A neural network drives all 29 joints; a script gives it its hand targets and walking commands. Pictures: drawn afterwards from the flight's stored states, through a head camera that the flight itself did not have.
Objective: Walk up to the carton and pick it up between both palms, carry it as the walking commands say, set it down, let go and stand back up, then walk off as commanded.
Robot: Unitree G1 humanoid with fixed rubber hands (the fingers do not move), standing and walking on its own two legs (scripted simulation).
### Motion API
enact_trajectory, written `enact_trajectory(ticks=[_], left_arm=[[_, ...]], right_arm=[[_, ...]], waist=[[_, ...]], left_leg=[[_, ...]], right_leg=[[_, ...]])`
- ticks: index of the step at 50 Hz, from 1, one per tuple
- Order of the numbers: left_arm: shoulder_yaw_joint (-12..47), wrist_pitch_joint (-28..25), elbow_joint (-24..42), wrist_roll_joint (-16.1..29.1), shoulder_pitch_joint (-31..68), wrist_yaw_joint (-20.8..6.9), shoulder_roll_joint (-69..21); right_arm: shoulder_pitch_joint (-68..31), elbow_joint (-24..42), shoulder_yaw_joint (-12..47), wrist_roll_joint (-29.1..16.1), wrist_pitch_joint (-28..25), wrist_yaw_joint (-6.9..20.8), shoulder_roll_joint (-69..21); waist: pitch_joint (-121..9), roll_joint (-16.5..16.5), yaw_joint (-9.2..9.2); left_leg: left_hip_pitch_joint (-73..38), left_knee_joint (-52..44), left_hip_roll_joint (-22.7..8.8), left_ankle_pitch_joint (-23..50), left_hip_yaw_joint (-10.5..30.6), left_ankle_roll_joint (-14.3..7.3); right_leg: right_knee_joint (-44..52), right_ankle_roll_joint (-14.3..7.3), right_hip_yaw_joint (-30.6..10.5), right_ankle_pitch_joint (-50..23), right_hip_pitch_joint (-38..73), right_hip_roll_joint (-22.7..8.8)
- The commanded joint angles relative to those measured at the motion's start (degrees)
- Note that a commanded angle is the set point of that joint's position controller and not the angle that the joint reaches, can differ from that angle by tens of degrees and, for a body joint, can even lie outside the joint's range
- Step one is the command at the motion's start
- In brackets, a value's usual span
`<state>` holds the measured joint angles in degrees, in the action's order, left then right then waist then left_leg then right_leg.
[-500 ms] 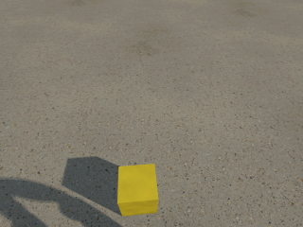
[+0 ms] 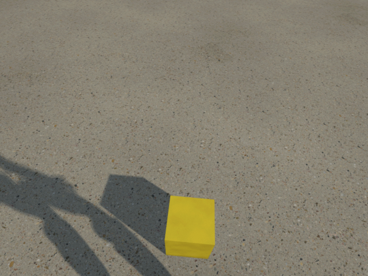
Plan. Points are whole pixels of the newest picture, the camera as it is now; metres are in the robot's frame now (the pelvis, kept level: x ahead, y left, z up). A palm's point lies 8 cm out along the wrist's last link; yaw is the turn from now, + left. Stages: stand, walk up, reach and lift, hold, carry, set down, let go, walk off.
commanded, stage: walk up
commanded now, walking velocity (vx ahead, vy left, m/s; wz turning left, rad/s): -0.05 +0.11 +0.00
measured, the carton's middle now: (189, 228) +0.44 +0.00 -0.64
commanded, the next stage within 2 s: stand in 0.64 s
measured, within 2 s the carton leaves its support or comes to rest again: neither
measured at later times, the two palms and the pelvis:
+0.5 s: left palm out of the picture +0.02 +0.24 -0.13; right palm out of the picture +0.00 -0.20 -0.13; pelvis -0.01 +0.02 +0.02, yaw -2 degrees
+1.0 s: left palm out of the picture -0.04 +0.22 -0.13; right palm out of the picture -0.04 -0.19 -0.13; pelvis -0.01 +0.01 +0.02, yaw -2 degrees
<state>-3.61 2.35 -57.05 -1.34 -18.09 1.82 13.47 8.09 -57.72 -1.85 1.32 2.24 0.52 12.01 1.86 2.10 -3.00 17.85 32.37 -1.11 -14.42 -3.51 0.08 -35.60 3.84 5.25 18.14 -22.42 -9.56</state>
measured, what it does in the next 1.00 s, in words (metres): steps on the spot: right foot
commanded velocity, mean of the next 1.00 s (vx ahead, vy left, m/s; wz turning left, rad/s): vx -0.01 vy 0.00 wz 0.00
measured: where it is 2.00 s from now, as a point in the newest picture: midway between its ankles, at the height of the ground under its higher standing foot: outside the picture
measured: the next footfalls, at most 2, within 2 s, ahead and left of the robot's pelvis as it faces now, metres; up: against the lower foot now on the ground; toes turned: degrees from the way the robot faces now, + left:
right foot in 0.30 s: +0.00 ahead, -0.10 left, +0.00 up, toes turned -1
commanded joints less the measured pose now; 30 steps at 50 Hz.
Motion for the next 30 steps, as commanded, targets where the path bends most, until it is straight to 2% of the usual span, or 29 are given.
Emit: enact_trajectory(ticks=[1, 2, 3, 4, 5, 6, 7, 8, 9, 11, 12, 13, 14, 15, 16, 17, 18, 19, 20, 21, 23, 25, 26, 27, 28, 30], left_arm=[[-0.36, 1.37, 3.25, 0.36, -1.18, 0.49, 2.72], [-0.08, 1.47, 3.06, -0.01, -0.39, -0.09, 1.98], [-0.44, 1.52, 3.22, -0.26, 0.07, -0.25, 2.82], [-0.34, 1.39, 2.89, -0.3, -0.27, -0.46, 2.73], [0.08, 1.49, 0.94, -0.16, -1.46, -0.27, 1.11], [-0.04, 0.94, 1.77, 0.38, -1.61, -0.32, 1.24], [1.06, 0.55, 0.25, 0.51, -3.12, -0.18, -1.15], [1.73, 0.27, 0.0, 0.81, -2.03, -0.27, -0.97], [1.8, -0.03, -0.13, 0.98, -1.04, 0.04, -0.22], [2.19, 0.1, -0.86, 0.85, 0.53, 0.31, -0.73], [2.38, -0.36, -0.93, 0.9, -1.49, 0.47, -1.13], [2.24, -0.58, -2.04, 1.16, -3.68, 0.51, -0.82], [2.24, -1.45, -1.69, 1.14, -3.71, 0.5, -0.05], [2.19, -2.3, -2.8, 0.98, -3.65, 0.8, 0.71], [1.89, -2.48, -2.47, 1.08, -2.04, 0.56, 1.77], [1.61, -2.86, -2.19, 1.32, 0.13, 0.56, 2.22], [2.07, -2.95, -3.78, 0.88, 2.02, 0.42, 1.48], [2.69, -2.81, -4.3, 0.73, 0.47, 0.13, 0.22], [2.97, -2.98, -4.3, 0.73, 0.01, 0.02, 0.77], [2.57, -2.89, -4.2, 0.86, 0.59, 0.11, -0.26], [2.66, -2.87, -4.39, 0.74, 1.32, 0.09, -0.68], [2.61, -3.58, -5.0, 0.93, -1.75, 0.01, -0.62], [2.48, -3.46, -5.61, 0.96, -1.64, 0.09, -0.59], [2.67, -3.54, -5.64, 0.88, -1.28, -0.02, -0.25], [2.68, -3.53, -5.57, 0.7, -1.09, 0.18, -1.67], [2.47, -3.34, -6.57, 0.85, -0.42, 0.01, -0.49]], right_arm=[[3.75, 1.19, -2.56, 0.28, -0.86, -1.23, 9.76], [0.94, 1.52, -1.53, 0.68, -1.03, -1.63, 7.63], [-1.15, 2.78, -1.81, 0.13, -0.99, -1.77, 7.93], [-1.22, 2.73, -1.26, -0.31, -1.17, -1.97, 7.62], [1.4, 1.88, -0.13, -0.39, -2.36, -2.02, 5.25], [0.46, 1.83, -0.05, -0.77, -2.69, -2.21, 5.47], [4.88, 0.53, 0.8, -0.6, -3.28, -2.31, 3.62], [5.22, 1.19, 0.76, -0.69, -3.46, -2.5, 3.57], [5.86, 0.83, 0.96, -0.62, -3.53, -2.58, 4.33], [4.36, 1.16, 0.32, -0.25, -2.8, -2.58, 4.81], [4.37, 0.87, 0.12, -0.3, -2.72, -2.56, 5.03], [3.49, 0.53, -0.08, -0.67, -2.54, -2.47, 5.18], [3.57, 0.87, -0.09, -0.68, -2.67, -2.23, 4.39], [5.61, 0.04, 0.39, -1.2, -3.04, -2.1, 2.88], [7.02, -0.68, 0.48, -1.04, -3.2, -1.9, 1.72], [7.28, -1.04, 0.21, -1.34, -3.34, -1.84, 2.6], [5.94, -0.7, 0.21, -1.33, -3.21, -1.83, 1.85], [5.14, -1.54, -0.21, -1.07, -3.08, -1.87, 2.31], [6.07, -1.28, -0.52, -1.11, -2.96, -1.91, 3.07], [6.98, -2.41, -0.29, -1.25, -2.99, -1.91, 2.53], [7.75, -3.8, -0.45, -1.11, -3.06, -1.81, 2.48], [7.77, -3.76, -0.33, -1.11, -3.2, -1.9, 2.5], [8.36, -4.0, 0.2, -0.93, -3.26, -1.82, 1.57], [8.37, -4.69, -0.05, -0.84, -3.17, -2.0, 2.15], [9.23, -5.32, 0.0, -0.79, -2.91, -2.07, 1.44], [8.79, -5.14, -0.24, -0.88, -2.96, -1.92, 2.39]], waist=[[-2.93, -14.33, 3.1], [-0.65, -13.18, 1.94], [1.65, -13.92, 1.59], [-0.66, -12.79, 1.71], [-2.69, -7.09, 1.5], [-2.09, -9.27, 1.73], [-7.72, -5.3, 1.83], [-5.52, -5.59, 2.48], [-4.47, -6.51, 2.99], [-1.74, -10.31, 3.3], [-1.42, -7.59, 2.25], [-0.25, -8.92, 1.54], [-1.49, -9.23, 1.19], [-2.44, -3.74, 0.62], [-2.67, -0.03, 2.06], [-2.19, 2.38, 2.34], [0.29, 5.69, 2.7], [3.22, 3.56, 2.98], [2.52, 2.76, 3.27], [3.61, 0.92, 3.34], [4.73, -2.24, 3.62], [0.42, -3.24, 3.21], [0.62, -1.4, 3.26], [1.66, -2.58, 3.51], [2.52, -1.21, 3.51], [3.76, -1.89, 3.66]], left_leg=[[-1.1, -18.59, -16.22, 3.9, 12.01, -6.74], [1.66, -19.77, -12.89, -3.6, 10.0, -5.35], [2.59, -19.52, -11.5, 1.57, 8.24, -4.86], [-1.36, -17.76, -11.29, 6.78, 8.07, -5.31], [-6.81, -16.86, -13.05, 15.36, 9.25, -4.45], [-9.02, -12.9, -14.45, 32.8, 8.02, -6.79], [-13.96, -13.26, -12.44, 29.55, 7.1, -6.09], [-13.9, -15.0, -12.94, 23.9, 7.6, -7.35], [-13.37, -15.48, -12.6, 21.94, 9.97, -7.13], [-10.42, -17.78, -13.14, 13.49, 13.02, -8.44], [-9.94, -16.94, -13.46, 13.19, 11.95, -8.21], [-8.21, -16.22, -11.9, 11.32, 10.56, -7.8], [-8.4, -14.29, -10.27, 10.88, 8.06, -6.41], [-5.31, -14.36, -8.72, 10.16, 8.54, -5.3], [-6.63, -13.65, -5.61, 9.29, 5.69, -4.02], [-5.76, -14.43, -5.16, 6.65, 6.1, -3.27], [-8.1, -15.43, -4.82, 7.12, 4.84, -2.11], [-9.82, -15.31, -5.3, 5.83, 4.88, -2.2], [-12.46, -15.08, -5.52, 8.0, 4.22, -2.04], [-10.83, -15.75, -5.71, 7.97, 5.3, -2.36], [-8.63, -17.3, -5.82, 5.85, 6.38, -2.64], [-10.99, -15.41, -5.82, 7.43, 5.79, -2.91], [-10.63, -15.51, -5.63, 6.7, 5.38, -2.53], [-11.63, -15.42, -5.98, 7.13, 4.67, -2.41], [-11.18, -15.21, -5.9, 5.84, 5.29, -2.69], [-9.63, -16.27, -5.77, 5.82, 5.57, -2.06]], right_leg=[[-21.13, -2.74, -4.22, 11.34, -5.39, 4.21], [-22.54, -3.15, -5.04, 6.24, -5.18, 4.15], [-25.79, -3.44, -4.2, 5.13, -6.2, 5.28], [-24.85, -3.23, -5.13, 4.17, -5.86, 5.36], [-22.98, -3.13, -5.92, 2.9, -6.25, 5.5], [-20.92, -2.84, -6.12, 6.19, -6.14, 5.57], [-11.87, -3.81, -6.76, 4.31, -0.89, 5.27], [-5.95, -3.74, -5.64, 5.23, -0.17, 5.91], [-3.14, -3.51, -5.74, 5.29, 0.8, 6.28], [3.05, -3.39, -4.71, 5.01, 4.93, 7.61], [8.12, -3.79, -4.62, 2.19, 7.16, 7.31], [12.89, -3.51, -3.89, -1.91, 10.34, 7.2], [16.63, -3.74, -4.47, -6.92, 13.67, 4.83], [16.51, -4.55, -7.03, -12.13, 18.41, 2.18], [15.96, -5.52, -9.06, -17.74, 18.79, 0.87], [17.08, -5.82, -9.42, -16.26, 18.51, 0.36], [17.29, -5.77, -8.76, -15.55, 14.36, 1.62], [19.25, -5.48, -8.9, -9.71, 10.73, 2.47], [19.56, -5.17, -8.94, -11.81, 9.68, 2.63], [19.89, -4.38, -7.79, -9.35, 10.38, 3.12], [19.9, -4.16, -7.75, -7.33, 11.29, 3.37], [19.81, -4.44, -7.93, -8.99, 13.41, 3.09], [19.56, -4.47, -7.16, -8.93, 13.69, 3.23], [19.66, -4.71, -7.82, -8.58, 11.49, 2.92], [20.28, -4.46, -7.87, -7.52, 11.36, 3.19], [19.93, -4.27, -6.98, -7.08, 11.72, 3.37]])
